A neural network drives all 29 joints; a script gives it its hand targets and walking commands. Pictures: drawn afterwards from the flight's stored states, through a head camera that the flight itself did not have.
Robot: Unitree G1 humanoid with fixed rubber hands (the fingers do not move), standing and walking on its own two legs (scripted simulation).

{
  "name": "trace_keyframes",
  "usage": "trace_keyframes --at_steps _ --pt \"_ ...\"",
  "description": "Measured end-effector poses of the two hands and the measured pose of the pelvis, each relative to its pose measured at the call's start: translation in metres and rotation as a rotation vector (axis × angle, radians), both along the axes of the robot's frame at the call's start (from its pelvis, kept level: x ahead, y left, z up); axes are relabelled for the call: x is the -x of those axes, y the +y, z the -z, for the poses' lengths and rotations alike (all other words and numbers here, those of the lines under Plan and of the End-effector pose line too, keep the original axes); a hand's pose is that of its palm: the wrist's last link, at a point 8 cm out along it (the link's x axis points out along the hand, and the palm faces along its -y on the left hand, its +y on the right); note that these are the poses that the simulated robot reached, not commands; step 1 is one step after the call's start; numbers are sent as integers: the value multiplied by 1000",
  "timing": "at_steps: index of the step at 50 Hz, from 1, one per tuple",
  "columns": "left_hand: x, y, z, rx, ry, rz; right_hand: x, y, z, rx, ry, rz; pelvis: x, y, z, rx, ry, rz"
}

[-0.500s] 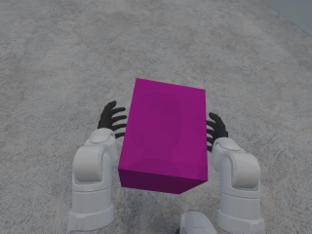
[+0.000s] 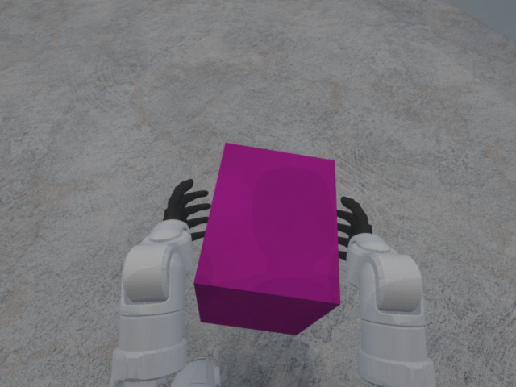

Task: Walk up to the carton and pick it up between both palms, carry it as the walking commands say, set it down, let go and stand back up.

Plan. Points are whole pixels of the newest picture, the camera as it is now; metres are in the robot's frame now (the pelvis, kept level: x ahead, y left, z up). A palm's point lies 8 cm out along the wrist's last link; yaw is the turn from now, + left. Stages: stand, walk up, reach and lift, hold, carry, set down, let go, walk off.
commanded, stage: carry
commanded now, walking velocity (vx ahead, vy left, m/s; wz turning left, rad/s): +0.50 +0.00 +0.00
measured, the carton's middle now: (263, 246) +0.33 +0.00 +0.00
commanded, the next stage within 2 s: none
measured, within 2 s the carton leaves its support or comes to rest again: neither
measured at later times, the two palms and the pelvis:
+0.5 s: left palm (195, 90) +0.68 +0.15 +0.07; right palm (313, 97) +0.64 -0.11 +0.06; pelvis +0.35 +0.04 +0.00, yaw -3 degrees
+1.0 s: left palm (233, 16) +1.00 +0.07 +0.08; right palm (325, 25) +0.98 -0.18 +0.06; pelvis +0.69 -0.04 +0.00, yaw -1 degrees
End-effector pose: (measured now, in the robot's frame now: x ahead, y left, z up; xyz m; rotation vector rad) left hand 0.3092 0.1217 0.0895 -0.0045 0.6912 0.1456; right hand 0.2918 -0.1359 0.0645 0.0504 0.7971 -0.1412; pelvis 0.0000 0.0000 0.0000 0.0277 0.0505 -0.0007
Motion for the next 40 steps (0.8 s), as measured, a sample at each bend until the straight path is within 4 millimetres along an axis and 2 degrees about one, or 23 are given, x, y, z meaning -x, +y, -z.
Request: trace_keyframes --at_steps 4,7,10,14,16,18,20,23,29,33,36,38,40 --pt "-59 -5 -13 3 -49 34 -53 -5 -15 19 -52 24 -59 1 1 -5 -1 8" --pt "-104 -3 -13 4 -69 42 -98 -2 -19 31 -71 28 -108 5 8 -1 -5 9" --pt "-152 7 -3 11 -72 37 -149 6 -13 41 -73 23 -158 11 20 9 -6 11" --pt "-220 24 26 40 -42 23 -218 23 8 75 -40 6 -227 24 38 1 -17 23" --pt "-247 29 40 51 15 25 -246 29 18 84 16 8 -254 30 35 6 -16 48" --pt "-272 31 45 43 69 38 -267 31 25 75 70 22 -276 35 26 36 -7 56" --pt "-297 30 44 41 99 50 -287 30 26 65 101 39 -296 39 15 56 2 59" --pt "-339 26 33 58 72 61 -323 27 14 63 75 64 -329 40 4 75 12 59" --pt "-421 21 0 90 -52 39 -412 21 -24 88 -47 47 -411 27 -5 96 22 31" --pt "-475 17 -12 77 -102 5 -477 16 -36 91 -94 4 -476 10 0 87 17 15" --pt "-518 8 -9 52 -107 -17 -527 6 -28 81 -98 -27 -528 -5 13 71 5 -2" --pt "-547 -1 -1 39 -102 -36 -561 -2 -15 73 -93 -50 -564 -18 27 45 -12 -21" --pt "-572 -10 9 -1 -54 -34 -588 -10 1 51 -49 -58 -590 -25 30 57 -16 -6"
